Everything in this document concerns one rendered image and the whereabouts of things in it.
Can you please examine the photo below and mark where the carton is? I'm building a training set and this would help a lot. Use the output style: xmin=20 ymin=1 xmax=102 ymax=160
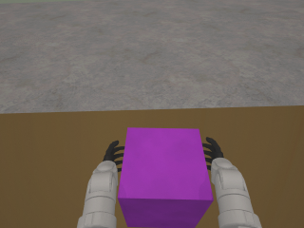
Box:
xmin=118 ymin=127 xmax=214 ymax=228

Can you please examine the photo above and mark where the left robot forearm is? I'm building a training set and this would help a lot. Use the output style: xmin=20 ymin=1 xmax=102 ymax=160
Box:
xmin=77 ymin=161 xmax=119 ymax=228

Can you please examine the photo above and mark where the right robot hand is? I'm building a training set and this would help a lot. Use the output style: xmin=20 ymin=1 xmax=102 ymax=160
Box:
xmin=202 ymin=137 xmax=224 ymax=171

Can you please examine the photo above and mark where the right robot forearm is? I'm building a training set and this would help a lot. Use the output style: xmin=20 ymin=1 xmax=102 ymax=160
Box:
xmin=211 ymin=158 xmax=262 ymax=228

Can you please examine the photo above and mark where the left robot hand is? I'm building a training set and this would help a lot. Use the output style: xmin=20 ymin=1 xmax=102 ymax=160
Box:
xmin=103 ymin=141 xmax=125 ymax=172

